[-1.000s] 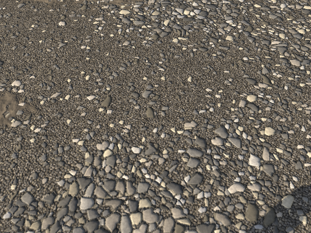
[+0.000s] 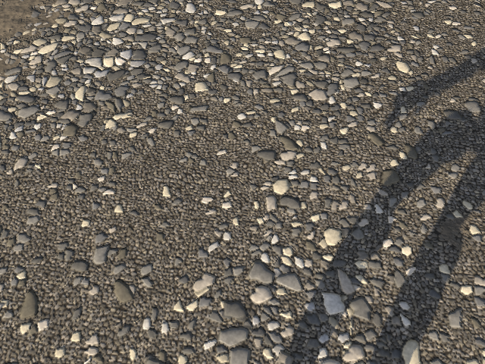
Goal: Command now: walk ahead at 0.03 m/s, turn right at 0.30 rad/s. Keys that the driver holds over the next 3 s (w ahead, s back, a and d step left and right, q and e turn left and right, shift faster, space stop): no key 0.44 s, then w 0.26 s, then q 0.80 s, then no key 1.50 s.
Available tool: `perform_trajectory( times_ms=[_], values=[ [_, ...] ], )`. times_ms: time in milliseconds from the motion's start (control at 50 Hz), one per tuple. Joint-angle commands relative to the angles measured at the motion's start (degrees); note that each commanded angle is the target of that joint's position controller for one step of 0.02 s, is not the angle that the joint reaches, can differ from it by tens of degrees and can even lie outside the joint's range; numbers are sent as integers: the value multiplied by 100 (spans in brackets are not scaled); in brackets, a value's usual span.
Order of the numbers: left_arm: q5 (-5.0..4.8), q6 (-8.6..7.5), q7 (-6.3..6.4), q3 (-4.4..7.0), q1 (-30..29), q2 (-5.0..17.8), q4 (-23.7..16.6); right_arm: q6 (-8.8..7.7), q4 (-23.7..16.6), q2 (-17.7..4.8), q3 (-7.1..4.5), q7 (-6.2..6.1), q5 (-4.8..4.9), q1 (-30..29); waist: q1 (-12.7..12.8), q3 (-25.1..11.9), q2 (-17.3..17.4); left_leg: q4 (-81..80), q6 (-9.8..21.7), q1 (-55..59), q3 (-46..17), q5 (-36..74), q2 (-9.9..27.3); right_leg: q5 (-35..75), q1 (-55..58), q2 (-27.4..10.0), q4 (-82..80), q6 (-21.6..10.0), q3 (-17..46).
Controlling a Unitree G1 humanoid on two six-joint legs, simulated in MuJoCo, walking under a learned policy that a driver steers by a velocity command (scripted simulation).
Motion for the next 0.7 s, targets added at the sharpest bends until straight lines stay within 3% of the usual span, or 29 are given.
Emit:
perform_trajectory(
  times_ms=[20, 60, 100, 120, 140, 160, 180, 220, 240, 280, 320, 380, 440, 480, 520, 600, 620, 660, 680, 700],
  values=[
    [38, -33, 15, 187, -124, 797, -394, -35, -276, -432, -99, 22, 24, 246, -21, -1028, -904, -420, 12, 686, 145, 101, -15, -360, 590, -1429, -826, -951, 1468],
    [39, -7, -16, 128, -118, 718, -358, -78, -290, -417, -97, 72, 24, 289, -20, -930, -926, -990, 107, 924, 214, 129, -39, -559, 615, -1445, -705, -873, 1602],
    [-7, 18, -23, 38, -124, 552, -298, -138, -200, -309, -80, 150, -13, 568, -217, -854, -864, -2265, 307, 1663, 378, 856, -110, -748, 419, -1247, -467, -582, 1502],
    [9, -4, -24, -12, 116, 405, -216, -164, -223, -455, -91, 173, -114, 609, -159, -806, -605, -2628, 473, 2022, 54, 1220, 232, -1020, 202, -1012, -219, -267, 1319],
    [89, -45, -32, -54, 392, 232, -205, -173, -306, -889, -160, 156, -224, 616, 109, -809, 433, -2902, 859, 2190, -921, 1896, 1195, -1703, -127, -399, 678, 101, 684],
    [37, -97, -38, 2, 159, 361, -341, -169, -235, -802, -130, 166, -283, 355, 208, -496, 1386, -3295, 1475, 1306, -1633, 1532, 1645, -1966, -8, -179, 786, 305, 122],
    [73, -117, -28, 46, 25, 554, -286, -213, -419, -515, -44, 163, -251, -83, 181, -389, 1148, -3361, 1479, 1041, -1467, 1219, 1476, -1680, 428, -381, 954, 411, 155],
    [103, -71, -39, 27, -134, 361, -181, -260, -357, -524, -47, 143, -109, -16, 99, -423, 907, -3142, 1030, 1170, -859, 828, 938, -862, 782, -401, 490, 441, 36],
    [129, -41, -54, 9, -153, 294, -189, -283, -309, -531, -44, 139, -70, 71, 62, -400, 892, -3067, 903, 1203, -750, 760, 842, -511, 949, -477, 293, 444, 99],
    [95, -13, -80, -18, -175, 248, -151, -292, -216, -410, 10, 146, -106, 445, -44, -434, 661, -3009, 685, 1047, -495, 433, 578, -209, 1331, -563, 153, 352, 211],
    [52, -22, -95, 5, -62, 305, -65, -266, -254, -403, 32, 157, -111, 433, -54, -247, 371, -2908, 585, 1088, -238, -3, 386, -345, 1101, -595, 127, 208, 254],
    [68, -84, -78, 4, -121, 281, 32, -254, -260, -378, 43, 133, -78, 534, -152, -252, -84, -2637, 582, 1298, -49, 347, 259, -193, 952, -659, 18, 205, 365],
    [47, -135, -60, -6, -72, 245, 121, -241, -250, -315, 59, 130, -68, 606, -188, -404, -258, -2468, 584, 1481, 54, 721, 190, 100, 1001, -690, 56, 215, 401],
    [24, -121, -36, -14, 51, 218, 223, -207, -194, -300, 60, 135, -50, 713, -198, -444, -192, -2549, 663, 1467, 96, -375, 103, -1209, 917, -526, 115, 173, 246],
    [-36, -163, -22, 13, 115, 289, 230, -181, -215, -444, 9, 113, 20, 750, -202, -25, 71, -2758, 950, 1288, -232, -1671, 247, -2582, 322, -362, 343, 95, 42],
    [-168, -526, -114, -24, -88, 105, 126, -302, -122, -782, -109, 87, 122, 1073, -263, 493, 780, -3614, 1691, 1702, -1928, -2290, 1474, -1669, -574, -432, 1314, 80, -518],
    [-176, -596, -144, -23, -86, 104, 132, -316, -115, -772, -112, 99, 142, 1062, -236, 534, 772, -3578, 1708, 1598, -1928, -1952, 1506, -1616, -396, -503, 1174, 11, -496],
    [-177, -666, -200, 23, 583, 144, 396, -316, -210, -610, -64, 161, 157, 700, 145, 282, 735, -3136, 1389, 1010, -1188, -1073, 1068, -1374, 980, -476, 427, -144, -477],
    [-163, -688, -206, 122, 1085, 438, 564, -345, -368, -352, 14, 170, 160, 402, 345, 183, 241, -2307, 1036, 521, -435, -395, 506, -1538, 1623, -785, -42, -336, 251],
    [-160, -707, -221, 291, 1684, 981, 722, -463, -596, -138, 66, 157, 143, 218, 444, -11, -1179, -442, 551, -434, 597, 163, -333, -1692, 2569, -1587, -747, -877, 1970]
  ],
)
Next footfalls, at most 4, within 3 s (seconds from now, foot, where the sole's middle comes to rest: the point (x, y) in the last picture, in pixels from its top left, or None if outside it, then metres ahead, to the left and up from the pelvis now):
0.12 left None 0.07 0.16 -0.77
1.08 left None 0.34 0.14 -0.77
1.50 right None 0.37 -0.08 -0.77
1.84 left None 0.24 0.15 -0.77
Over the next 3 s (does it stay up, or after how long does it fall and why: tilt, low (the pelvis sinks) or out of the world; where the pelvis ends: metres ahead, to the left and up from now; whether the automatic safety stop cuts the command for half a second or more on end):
stays up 0.27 0.05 0.00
